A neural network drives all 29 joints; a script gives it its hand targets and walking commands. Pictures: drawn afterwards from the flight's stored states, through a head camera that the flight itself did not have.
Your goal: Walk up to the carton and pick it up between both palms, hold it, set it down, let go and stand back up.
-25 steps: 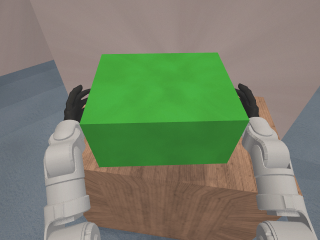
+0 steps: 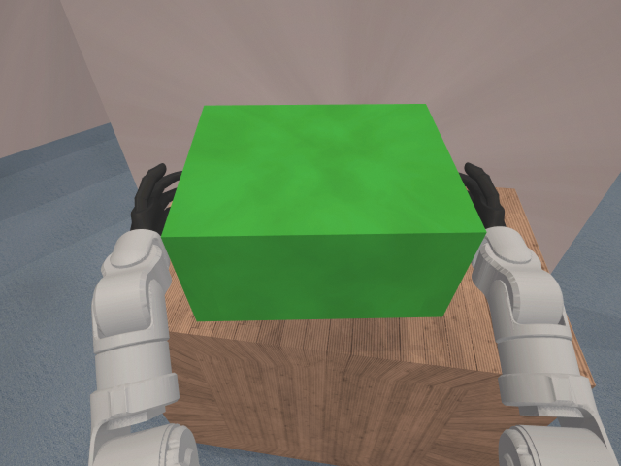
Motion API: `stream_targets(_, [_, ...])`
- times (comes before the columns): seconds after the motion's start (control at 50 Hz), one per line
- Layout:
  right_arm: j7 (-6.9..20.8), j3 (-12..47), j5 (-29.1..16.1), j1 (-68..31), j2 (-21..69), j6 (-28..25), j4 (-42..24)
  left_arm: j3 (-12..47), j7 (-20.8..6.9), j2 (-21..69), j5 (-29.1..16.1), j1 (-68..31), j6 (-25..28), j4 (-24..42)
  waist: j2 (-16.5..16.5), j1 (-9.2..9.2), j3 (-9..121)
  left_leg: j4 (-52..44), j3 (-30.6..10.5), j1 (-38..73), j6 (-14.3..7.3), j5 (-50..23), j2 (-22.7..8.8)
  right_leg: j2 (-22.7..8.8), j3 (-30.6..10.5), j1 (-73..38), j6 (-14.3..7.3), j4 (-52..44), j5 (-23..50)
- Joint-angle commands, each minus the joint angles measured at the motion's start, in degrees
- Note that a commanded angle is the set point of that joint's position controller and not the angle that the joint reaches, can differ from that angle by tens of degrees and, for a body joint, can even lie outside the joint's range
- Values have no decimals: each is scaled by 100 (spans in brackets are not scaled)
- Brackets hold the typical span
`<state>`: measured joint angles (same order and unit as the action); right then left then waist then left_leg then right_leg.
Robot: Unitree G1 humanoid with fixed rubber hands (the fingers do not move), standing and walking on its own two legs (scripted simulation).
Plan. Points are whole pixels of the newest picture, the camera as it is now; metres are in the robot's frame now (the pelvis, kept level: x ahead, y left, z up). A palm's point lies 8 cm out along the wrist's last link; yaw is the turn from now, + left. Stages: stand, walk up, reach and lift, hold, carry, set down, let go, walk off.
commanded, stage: hold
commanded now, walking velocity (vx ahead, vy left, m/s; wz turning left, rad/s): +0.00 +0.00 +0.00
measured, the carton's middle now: (317, 206) +0.39 +0.00 +0.15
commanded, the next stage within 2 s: none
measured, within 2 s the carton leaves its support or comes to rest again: neither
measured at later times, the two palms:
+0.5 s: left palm (150, 233) +0.34 +0.20 +0.17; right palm (481, 229) +0.33 -0.20 +0.16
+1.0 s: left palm (151, 233) +0.34 +0.20 +0.17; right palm (482, 228) +0.33 -0.20 +0.16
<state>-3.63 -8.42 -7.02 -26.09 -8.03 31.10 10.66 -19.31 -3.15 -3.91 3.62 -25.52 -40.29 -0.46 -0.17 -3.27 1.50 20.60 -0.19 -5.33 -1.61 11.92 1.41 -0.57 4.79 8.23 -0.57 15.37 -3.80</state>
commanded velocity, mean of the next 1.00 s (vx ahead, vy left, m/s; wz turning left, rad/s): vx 0.00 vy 0.00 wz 0.00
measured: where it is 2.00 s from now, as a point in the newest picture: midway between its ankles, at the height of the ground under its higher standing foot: outside the picture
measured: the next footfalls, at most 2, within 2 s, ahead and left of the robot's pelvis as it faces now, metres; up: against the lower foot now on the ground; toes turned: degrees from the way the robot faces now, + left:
none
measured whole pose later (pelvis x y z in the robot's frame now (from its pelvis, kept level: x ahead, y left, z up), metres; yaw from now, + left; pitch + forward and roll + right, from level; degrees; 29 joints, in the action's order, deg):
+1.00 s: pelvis +0.00 +0.00 +0.00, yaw +0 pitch -3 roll -1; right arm -3.7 -8.5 -7.4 -25.6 -7.8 31.1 9.9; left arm -19.0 -3.1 -4.1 3.6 -24.8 -40.8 1.0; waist -0.4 -3.5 1.3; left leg 20.7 -0.5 -5.6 -1.5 11.9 1.4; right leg -0.5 5.0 8.3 -0.6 15.3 -3.8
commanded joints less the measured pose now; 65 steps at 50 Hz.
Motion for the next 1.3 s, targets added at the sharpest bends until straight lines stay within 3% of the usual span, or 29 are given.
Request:
stream_targets(0.0, [898, 2481, -953, -4474, 2415, -578, -2251, 3011, -846, 1965, -983, -4017, 345, 1412, 168, -18, 2800, -476, -47, -1045, 482, -1455, 151, 239, -409, -2469, -59, 308, 1047])
stream_targets(0.24, [873, 2446, -928, -4361, 2357, -570, -2349, 3056, -852, 1894, -981, -3936, 344, 1535, 227, -84, 2822, -481, -59, -1050, 503, -1386, 170, 223, -384, -2499, -40, 324, 1119])
stream_targets(1.28, [889, 2450, -898, -4407, 2380, -571, -2284, 3026, -861, 1933, -982, -3985, 353, 1430, 180, -58, 2761, -512, -66, -1067, 480, -1318, 143, 224, -389, -2458, -50, 305, 997])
